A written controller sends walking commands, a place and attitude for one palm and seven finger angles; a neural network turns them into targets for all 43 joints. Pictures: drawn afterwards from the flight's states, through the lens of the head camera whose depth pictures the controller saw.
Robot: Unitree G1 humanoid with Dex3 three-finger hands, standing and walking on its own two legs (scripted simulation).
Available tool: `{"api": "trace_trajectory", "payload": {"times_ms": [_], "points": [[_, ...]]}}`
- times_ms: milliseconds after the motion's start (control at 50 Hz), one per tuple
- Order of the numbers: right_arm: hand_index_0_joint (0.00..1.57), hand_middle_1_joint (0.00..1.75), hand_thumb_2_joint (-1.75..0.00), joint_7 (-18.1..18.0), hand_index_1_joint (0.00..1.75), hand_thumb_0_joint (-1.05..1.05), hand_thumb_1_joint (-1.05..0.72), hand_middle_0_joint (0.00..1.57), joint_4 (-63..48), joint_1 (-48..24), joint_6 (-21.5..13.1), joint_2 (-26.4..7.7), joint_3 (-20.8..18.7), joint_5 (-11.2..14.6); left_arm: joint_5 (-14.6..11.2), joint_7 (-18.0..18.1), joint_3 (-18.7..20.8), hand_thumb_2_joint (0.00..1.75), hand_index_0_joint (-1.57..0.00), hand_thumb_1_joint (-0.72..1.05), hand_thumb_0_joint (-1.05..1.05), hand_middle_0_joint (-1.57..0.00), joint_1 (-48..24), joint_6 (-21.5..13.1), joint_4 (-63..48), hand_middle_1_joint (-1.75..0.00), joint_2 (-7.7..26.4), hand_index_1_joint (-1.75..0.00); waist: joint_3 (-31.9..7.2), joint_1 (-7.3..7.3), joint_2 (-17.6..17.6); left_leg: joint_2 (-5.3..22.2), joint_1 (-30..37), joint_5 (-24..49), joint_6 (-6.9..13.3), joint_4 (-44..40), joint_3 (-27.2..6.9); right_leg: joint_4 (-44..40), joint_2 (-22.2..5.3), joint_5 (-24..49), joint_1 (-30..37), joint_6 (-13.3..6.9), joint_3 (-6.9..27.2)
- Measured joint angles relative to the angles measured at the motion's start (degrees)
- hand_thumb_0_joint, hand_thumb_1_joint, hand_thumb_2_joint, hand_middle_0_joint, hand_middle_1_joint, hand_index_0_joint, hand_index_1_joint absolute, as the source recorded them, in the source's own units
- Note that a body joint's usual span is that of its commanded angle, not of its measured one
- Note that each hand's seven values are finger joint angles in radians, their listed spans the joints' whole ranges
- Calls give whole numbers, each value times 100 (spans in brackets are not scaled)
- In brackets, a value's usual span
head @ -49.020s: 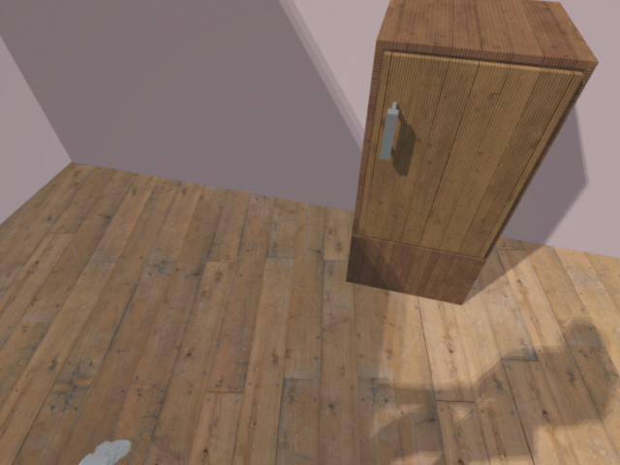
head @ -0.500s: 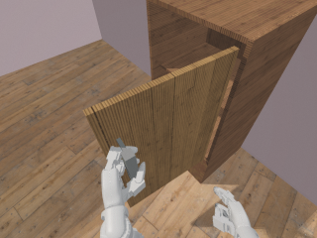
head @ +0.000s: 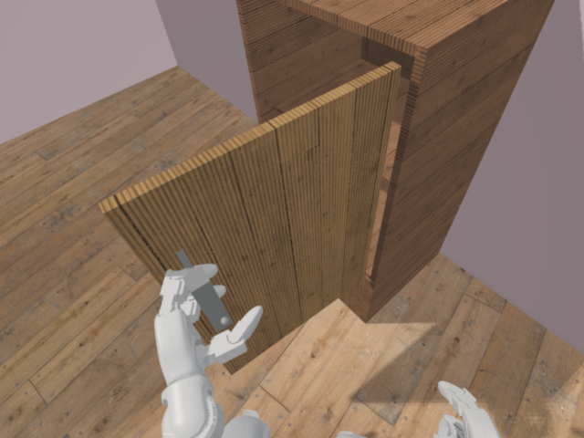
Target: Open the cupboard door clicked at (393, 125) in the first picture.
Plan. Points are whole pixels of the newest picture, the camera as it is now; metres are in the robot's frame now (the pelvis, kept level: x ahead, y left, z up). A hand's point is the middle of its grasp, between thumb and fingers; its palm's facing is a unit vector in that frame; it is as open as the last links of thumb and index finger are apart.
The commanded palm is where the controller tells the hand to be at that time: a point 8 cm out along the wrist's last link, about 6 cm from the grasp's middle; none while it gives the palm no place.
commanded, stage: open thumb and fingers to let go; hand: left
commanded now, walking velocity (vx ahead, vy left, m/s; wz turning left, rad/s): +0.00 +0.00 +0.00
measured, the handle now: (202, 290) +0.31 +0.13 +0.05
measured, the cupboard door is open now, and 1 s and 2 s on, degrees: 84 83 83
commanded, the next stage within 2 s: slide the hand sideways off the handle in 0.44 s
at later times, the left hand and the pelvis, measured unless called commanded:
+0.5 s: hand (211, 320) +0.27 +0.11 +0.05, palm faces +0.25 -0.97 +0.01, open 15.3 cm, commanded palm +0.23 +0.16 +0.05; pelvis -0.01 +0.06 +0.00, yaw -2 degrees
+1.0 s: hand (187, 359) +0.22 +0.13 +0.05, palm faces -0.11 -0.99 +0.02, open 16.3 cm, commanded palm +0.19 +0.19 +0.05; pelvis -0.02 +0.11 -0.02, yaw -3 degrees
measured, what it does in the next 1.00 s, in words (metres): shifts its weight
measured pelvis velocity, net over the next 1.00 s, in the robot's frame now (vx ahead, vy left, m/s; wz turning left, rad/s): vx -0.02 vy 0.11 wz -0.05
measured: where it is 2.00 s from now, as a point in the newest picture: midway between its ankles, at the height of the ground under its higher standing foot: outside the picture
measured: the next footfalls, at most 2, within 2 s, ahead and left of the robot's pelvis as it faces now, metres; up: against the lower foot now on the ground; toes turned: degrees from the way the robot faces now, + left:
none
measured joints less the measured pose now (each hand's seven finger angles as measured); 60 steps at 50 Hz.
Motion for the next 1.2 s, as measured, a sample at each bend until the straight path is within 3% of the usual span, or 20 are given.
{"api": "trace_trajectory", "payload": {"times_ms": [120,220,420,560,600,660,700,760,820,940,980,1200], "points": [[20,30,-90,-3,30,1,-91,20,8,-82,-8,37,-5,2,-66,-51,67,42,-34,-22,0,-32,-63,-119,72,-122,56,-123,-13,-15,14,-11,-67,-67,-46,80,-20,64,12,-5,-73,37,28],[20,30,-90,-5,30,1,-91,20,-52,-118,-13,67,17,0,-31,-11,-68,35,-34,-39,-1,-29,-39,-83,30,-112,-38,-112,-8,6,34,-36,-66,-67,-116,88,-1,39,-20,19,-53,89,53],[20,30,-90,-28,30,1,-91,20,-161,-223,-70,210,133,-48,358,266,-490,31,-29,-49,-1,-26,-229,35,128,-74,-114,-73,-30,0,30,-74,-170,-84,-33,226,70,10,-69,82,-79,292,124],[20,30,-90,14,30,1,-91,20,-225,-234,-63,326,250,-67,467,484,-694,30,-26,-50,-2,-24,-390,329,143,-48,-58,-48,-56,-18,46,-63,-185,-144,110,362,104,-31,-59,116,-18,414,157],[20,30,-90,71,30,1,-91,20,-290,-224,-53,321,301,-20,535,106,-741,30,-24,-50,-2,-22,-360,306,55,-43,70,-43,-50,-63,42,-89,-226,-152,153,408,113,-2,-84,111,-44,455,161],[20,30,-90,103,30,1,-90,20,-449,-117,-24,269,282,60,369,-955,-717,30,-17,-49,-2,-18,-236,151,-120,-38,484,-37,-4,-42,57,-116,-268,-171,219,490,137,49,-113,98,-64,512,177],[20,30,-90,108,30,1,-90,20,-546,-50,4,206,262,140,149,-1582,-784,30,-13,-49,-2,-17,-102,104,-303,-36,747,-34,45,-31,106,-124,-247,-189,264,527,157,50,-123,98,-27,555,195],[20,30,-90,82,30,1,-90,20,-689,31,8,114,247,245,-236,-2013,-920,30,-12,-50,-2,-15,160,136,-595,-33,775,-32,128,-35,195,-124,-166,-206,336,533,200,-10,-128,124,76,629,239],[20,30,-90,67,30,1,-91,20,-807,83,14,90,258,263,-308,-1912,-1000,30,-13,-50,-2,-15,396,180,-789,-32,531,-31,147,-39,165,-132,-148,-198,398,515,276,-33,-145,153,81,695,313],[20,30,-90,199,30,1,-90,20,-1012,54,84,155,272,183,420,-1295,-1125,30,-14,-50,-2,-15,416,219,-940,-31,393,-30,82,-56,-2,-182,-488,-226,458,747,335,246,-201,81,-263,743,348],[20,30,-90,237,30,1,-90,20,-1043,10,138,179,280,181,500,-1253,-1151,30,-14,-50,-2,-15,425,255,-1037,-31,463,-30,84,-48,1,-182,-560,-257,463,839,330,326,-200,50,-324,750,338],[20,30,-90,152,30,1,-90,20,-1177,45,279,256,464,258,96,-1605,-934,30,-16,-50,-2,-15,985,447,-1470,-30,683,-31,82,32,99,-155,-302,-252,450,685,299,125,-170,93,-56,742,321]]}}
